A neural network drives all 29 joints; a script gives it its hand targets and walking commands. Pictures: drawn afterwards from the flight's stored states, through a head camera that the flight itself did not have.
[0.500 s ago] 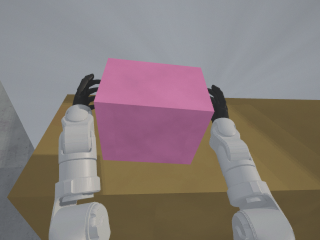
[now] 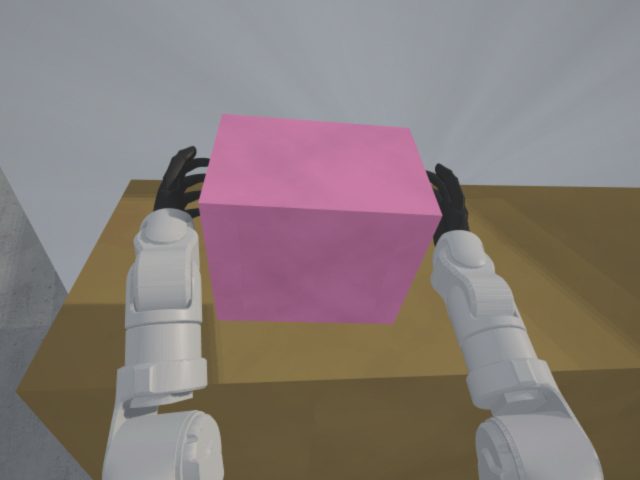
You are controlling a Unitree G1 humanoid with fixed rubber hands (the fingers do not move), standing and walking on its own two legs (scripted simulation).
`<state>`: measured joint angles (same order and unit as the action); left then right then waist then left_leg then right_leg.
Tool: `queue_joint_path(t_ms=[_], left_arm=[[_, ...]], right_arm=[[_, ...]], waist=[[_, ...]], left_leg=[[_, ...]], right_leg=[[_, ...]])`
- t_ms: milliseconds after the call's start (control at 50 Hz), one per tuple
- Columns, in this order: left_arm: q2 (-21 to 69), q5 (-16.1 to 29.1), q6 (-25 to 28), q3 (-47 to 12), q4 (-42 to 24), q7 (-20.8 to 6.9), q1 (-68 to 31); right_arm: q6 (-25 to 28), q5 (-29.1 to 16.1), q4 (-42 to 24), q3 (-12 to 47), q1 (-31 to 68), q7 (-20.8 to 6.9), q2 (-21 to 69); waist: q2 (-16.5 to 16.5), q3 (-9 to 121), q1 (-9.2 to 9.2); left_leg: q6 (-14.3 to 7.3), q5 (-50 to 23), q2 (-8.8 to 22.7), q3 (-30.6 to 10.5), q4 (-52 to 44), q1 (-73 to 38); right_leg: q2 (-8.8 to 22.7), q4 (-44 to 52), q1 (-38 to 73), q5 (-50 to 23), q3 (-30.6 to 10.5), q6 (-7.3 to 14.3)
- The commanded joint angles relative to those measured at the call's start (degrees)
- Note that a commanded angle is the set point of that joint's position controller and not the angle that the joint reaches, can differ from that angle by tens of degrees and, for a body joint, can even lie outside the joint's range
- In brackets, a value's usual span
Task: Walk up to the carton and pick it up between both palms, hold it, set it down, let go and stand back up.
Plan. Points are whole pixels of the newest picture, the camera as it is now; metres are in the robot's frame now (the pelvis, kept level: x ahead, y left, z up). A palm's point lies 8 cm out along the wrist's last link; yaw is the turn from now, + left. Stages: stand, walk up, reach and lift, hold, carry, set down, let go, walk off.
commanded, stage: reach and lift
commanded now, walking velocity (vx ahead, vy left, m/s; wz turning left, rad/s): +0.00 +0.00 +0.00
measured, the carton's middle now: (312, 224) +0.41 +0.00 +0.16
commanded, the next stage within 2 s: hold in 0.22 s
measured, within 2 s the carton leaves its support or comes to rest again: neither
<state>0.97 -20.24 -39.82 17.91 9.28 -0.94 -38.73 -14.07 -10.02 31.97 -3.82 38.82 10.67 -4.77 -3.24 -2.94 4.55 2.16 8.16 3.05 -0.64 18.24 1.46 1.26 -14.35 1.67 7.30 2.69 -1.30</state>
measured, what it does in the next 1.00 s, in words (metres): stands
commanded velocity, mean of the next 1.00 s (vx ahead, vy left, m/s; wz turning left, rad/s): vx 0.00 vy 0.00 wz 0.00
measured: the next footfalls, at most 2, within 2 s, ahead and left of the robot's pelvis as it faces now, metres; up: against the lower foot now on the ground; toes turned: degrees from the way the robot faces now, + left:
none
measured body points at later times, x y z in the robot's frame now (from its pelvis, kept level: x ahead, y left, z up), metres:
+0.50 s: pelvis -0.01 +0.00 +0.00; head -0.07 +0.02 +0.44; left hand +0.37 +0.17 +0.24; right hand +0.37 -0.16 +0.22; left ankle +0.03 +0.14 -0.75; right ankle +0.02 -0.13 -0.75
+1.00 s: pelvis +0.00 +0.00 +0.00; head -0.07 +0.02 +0.44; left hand +0.37 +0.17 +0.24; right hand +0.37 -0.16 +0.22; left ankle +0.03 +0.14 -0.75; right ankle +0.02 -0.13 -0.75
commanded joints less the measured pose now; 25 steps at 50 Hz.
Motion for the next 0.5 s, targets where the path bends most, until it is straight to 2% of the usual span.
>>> queue_joint_path(t_ms=[0,20,40,60,80,100,120,140,160,180,200,220,240,260,280,300,320,340,360,380,400,420,440,460,480], left_arm=[[26.46,9.80,4.47,-24.05,-7.58,-9.52,-34.79],[27.45,9.89,4.11,-24.79,-8.89,-9.63,-34.74],[26.25,8.85,3.60,-23.78,-7.21,-9.89,-35.21],[25.76,8.79,3.11,-23.81,-7.70,-10.26,-33.77],[26.33,8.66,2.45,-23.61,-7.10,-10.44,-31.57],[25.76,9.05,2.22,-24.47,-10.89,-10.63,-32.58],[25.09,9.16,1.76,-23.61,-8.56,-11.08,-33.62],[24.88,8.59,1.33,-22.14,-5.14,-11.59,-32.61],[24.88,7.57,0.85,-21.08,-4.89,-12.15,-32.62],[24.92,7.14,0.37,-20.99,-4.43,-12.33,-33.15],[24.29,7.21,0.17,-20.84,-4.50,-12.88,-33.29],[23.03,5.57,-0.72,-18.41,0.18,-13.41,-33.86],[24.42,6.24,-0.73,-18.25,-1.75,-13.98,-35.35],[24.64,6.40,-0.49,-19.72,-2.88,-13.83,-35.93],[25.63,7.03,-0.27,-19.62,-3.08,-13.71,-38.07],[25.46,7.41,-0.04,-20.83,-4.31,-13.55,-37.37],[26.38,7.95,-0.33,-21.12,-4.23,-13.34,-38.44],[26.17,7.48,-0.24,-20.43,-1.49,-13.39,-37.02],[27.26,7.99,0.04,-21.55,-4.76,-13.51,-37.70],[26.76,7.93,-0.16,-21.04,-5.96,-13.45,-36.53],[26.96,7.86,-0.34,-21.44,-4.92,-13.41,-36.66],[27.15,8.11,0.06,-21.84,-6.41,-13.30,-37.91],[26.21,7.19,-0.50,-19.65,-2.61,-13.19,-35.74],[25.48,5.78,-0.98,-17.95,-0.83,-13.47,-35.13],[25.17,6.14,-1.19,-17.86,-1.91,-13.72,-35.71]], right_arm=[[2.86,-4.19,-18.19,21.17,44.22,-7.06,30.25],[2.54,-3.99,-16.62,19.92,42.94,-6.98,29.96],[2.11,-4.12,-16.06,20.48,43.61,-6.94,29.83],[1.85,-3.83,-15.77,19.22,42.02,-6.78,29.43],[1.42,-3.88,-17.57,20.53,42.12,-6.31,29.47],[1.07,-5.27,-19.71,22.22,41.44,-5.85,30.14],[0.48,-5.94,-20.18,21.94,43.93,-5.49,29.95],[-0.17,-4.94,-18.05,20.98,43.87,-5.29,29.28],[-0.67,-4.69,-18.27,20.35,44.60,-5.28,29.85],[-1.18,-4.20,-15.16,19.24,43.64,-5.54,28.93],[-1.13,-3.77,-15.96,18.54,43.88,-5.45,28.56],[-2.36,-2.90,-11.42,17.85,43.19,-5.75,27.89],[-2.00,-2.57,-13.70,17.92,44.81,-5.95,29.76],[-1.22,-3.08,-16.14,16.93,47.61,-6.48,29.83],[-1.16,-3.19,-15.94,17.73,48.05,-6.86,30.39],[-0.95,-3.57,-16.65,16.90,48.99,-6.95,30.11],[-0.70,-3.90,-17.53,16.98,49.64,-6.89,29.77],[-0.59,-3.71,-18.26,17.55,51.10,-6.73,29.51],[-0.52,-3.95,-17.47,17.04,49.90,-6.50,29.55],[-0.44,-5.12,-20.58,19.52,50.35,-6.26,30.25],[-1.20,-4.99,-16.28,17.98,47.23,-6.27,28.88],[-1.37,-4.78,-16.80,18.98,47.40,-6.46,30.70],[-1.34,-4.90,-18.69,18.79,49.50,-6.59,29.88],[-2.02,-3.02,-13.94,16.95,46.55,-6.56,28.66],[-1.98,-2.62,-14.78,16.95,47.28,-7.03,28.55]], waist=[[2.72,29.15,-0.44],[4.58,28.60,0.29],[4.13,25.53,-0.37],[4.28,25.70,1.01],[3.74,25.48,1.10],[4.09,27.20,0.34],[2.77,25.58,0.42],[2.39,22.96,1.51],[2.07,21.32,0.78],[3.58,17.83,1.02],[3.43,17.52,1.00],[2.91,13.03,0.93],[2.09,16.03,1.22],[3.30,18.51,-0.08],[3.71,19.74,0.73],[4.95,21.20,0.26],[4.54,22.72,1.21],[2.99,22.40,0.05],[4.37,24.99,1.84],[2.97,25.55,-0.36],[4.26,23.08,1.86],[4.14,25.11,1.55],[2.96,25.31,0.16],[3.01,18.98,0.56],[2.01,21.00,0.45]], left_leg=[[-0.82,-17.13,-5.52,4.14,0.70,-8.80],[-0.52,-16.15,-5.25,3.81,0.82,-8.56],[-1.03,-14.51,-5.27,4.12,0.12,-7.60],[-0.69,-14.31,-5.65,4.45,-0.35,-7.97],[-0.89,-14.68,-5.74,4.02,0.25,-8.46],[-0.64,-18.70,-5.98,4.22,0.84,-8.99],[-0.95,-16.35,-5.77,4.28,0.50,-7.90],[-1.24,-14.23,-6.26,4.26,0.01,-6.86],[-1.86,-11.52,-6.03,4.75,-1.55,-6.60],[-1.16,-9.26,-5.89,4.78,-1.89,-5.54],[-1.56,-7.04,-5.51,5.02,-2.48,-4.36],[-2.21,-2.03,-5.81,5.73,-4.29,-2.30],[-2.40,-1.38,-5.60,5.72,-4.42,-3.38],[-1.96,-2.34,-5.66,6.04,-4.23,-3.56],[-1.63,-3.11,-5.55,5.48,-4.33,-2.89],[-1.54,-6.19,-5.13,5.53,-3.32,-3.01],[-0.97,-7.36,-5.35,5.12,-2.97,-3.37],[-1.54,-7.67,-5.51,5.00,-2.37,-3.55],[-0.69,-10.50,-5.37,4.52,-2.00,-5.92],[-0.98,-13.24,-5.37,4.83,-1.02,-6.51],[-0.45,-13.37,-5.22,4.69,-1.14,-6.73],[-0.85,-12.98,-5.50,4.43,-1.04,-7.45],[-1.69,-11.53,-5.31,4.48,-1.23,-6.58],[-1.75,-7.17,-5.11,4.95,-2.65,-4.44],[-1.95,-5.52,-5.01,5.18,-3.69,-4.44]], right_leg=[[-4.52,-0.06,6.38,-11.80,3.19,-0.95],[-4.54,-0.02,5.53,-10.69,2.96,-0.59],[-4.41,0.19,5.16,-9.60,2.56,-0.58],[-3.91,0.14,5.14,-10.53,2.85,-1.12],[-4.04,-0.12,5.76,-11.95,2.88,-1.02],[-4.62,-1.14,7.58,-15.59,2.69,-1.30],[-4.25,-0.70,7.87,-15.33,2.38,-1.74],[-3.72,-0.46,6.79,-13.42,2.37,-1.70],[-4.04,0.31,6.20,-10.92,2.14,-1.77],[-3.97,0.71,4.71,-7.15,2.45,-1.52],[-3.82,1.13,5.09,-4.52,2.19,-1.01],[-2.88,1.63,3.45,-1.21,2.12,-1.22],[-3.16,1.14,3.59,-0.47,2.12,-1.29],[-3.31,1.27,3.11,0.21,2.51,-1.31],[-3.90,0.96,3.60,0.43,3.35,-1.07],[-3.93,0.69,5.18,-1.68,2.63,-0.70],[-4.28,0.61,5.73,-1.81,3.23,-0.96],[-4.33,0.88,5.89,-2.76,3.19,-1.04],[-4.54,0.66,6.71,-4.92,3.30,-0.78],[-4.66,0.33,7.52,-7.96,3.13,-1.11],[-4.77,0.62,5.78,-6.57,3.27,-0.60],[-4.67,0.72,7.08,-6.70,2.93,-0.76],[-4.62,1.36,5.51,-4.85,3.01,-0.62],[-4.68,1.66,4.46,-1.42,3.12,-0.52],[-4.44,1.36,4.75,0.07,3.11,-0.45]])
